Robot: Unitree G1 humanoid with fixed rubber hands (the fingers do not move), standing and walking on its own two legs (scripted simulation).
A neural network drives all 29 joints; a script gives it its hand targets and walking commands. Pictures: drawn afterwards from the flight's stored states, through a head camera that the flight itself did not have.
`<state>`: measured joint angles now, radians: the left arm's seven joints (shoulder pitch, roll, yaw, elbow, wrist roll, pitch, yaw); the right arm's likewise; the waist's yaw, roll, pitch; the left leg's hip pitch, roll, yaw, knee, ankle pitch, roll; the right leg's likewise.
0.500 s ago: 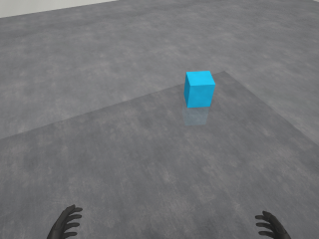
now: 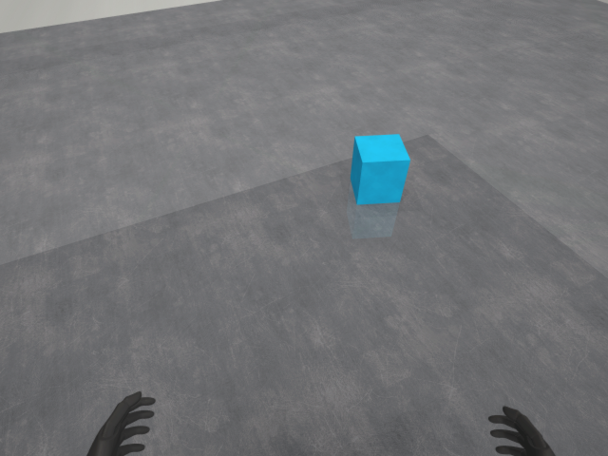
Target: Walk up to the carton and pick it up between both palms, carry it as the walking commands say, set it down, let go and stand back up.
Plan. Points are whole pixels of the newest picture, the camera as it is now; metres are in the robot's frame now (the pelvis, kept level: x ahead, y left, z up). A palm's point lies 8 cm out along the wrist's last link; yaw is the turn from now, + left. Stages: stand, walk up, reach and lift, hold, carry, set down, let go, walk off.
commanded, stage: stand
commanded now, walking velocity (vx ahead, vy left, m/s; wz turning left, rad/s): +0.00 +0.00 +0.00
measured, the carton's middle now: (377, 169) +1.43 -0.36 -0.63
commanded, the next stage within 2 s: walk up in 0.34 s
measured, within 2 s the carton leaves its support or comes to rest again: neither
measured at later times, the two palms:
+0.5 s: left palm out of the picture +0.14 +0.27 -0.07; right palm out of the picture +0.12 -0.29 -0.09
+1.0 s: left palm out of the picture +0.14 +0.19 -0.07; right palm (580, 424) +0.18 -0.37 -0.09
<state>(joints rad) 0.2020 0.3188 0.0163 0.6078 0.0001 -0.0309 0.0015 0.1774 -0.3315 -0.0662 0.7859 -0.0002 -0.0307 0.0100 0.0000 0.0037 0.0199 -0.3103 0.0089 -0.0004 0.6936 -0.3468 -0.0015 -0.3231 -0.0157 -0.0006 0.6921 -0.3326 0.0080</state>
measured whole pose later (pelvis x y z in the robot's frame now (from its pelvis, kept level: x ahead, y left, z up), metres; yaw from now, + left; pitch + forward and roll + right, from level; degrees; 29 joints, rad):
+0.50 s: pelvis +0.00 +0.00 +0.00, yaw +0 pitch -2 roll +0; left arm 0.20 0.32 0.02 0.65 0.00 -0.03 0.00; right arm 0.16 -0.33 -0.06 0.82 0.00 -0.03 0.01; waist 0.00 0.00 0.02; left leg -0.31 0.01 0.00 0.69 -0.34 0.00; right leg -0.32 -0.02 0.00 0.69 -0.32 0.01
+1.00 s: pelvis +0.09 -0.09 +0.02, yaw -5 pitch +2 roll +2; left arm 0.44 0.30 0.02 0.69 0.00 -0.01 -0.03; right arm 0.20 -0.33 -0.03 0.78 0.00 0.00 0.06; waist 0.02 0.01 0.01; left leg -0.52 0.08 0.03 1.00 -0.38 -0.01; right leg -0.28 -0.07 0.02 0.51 -0.27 0.02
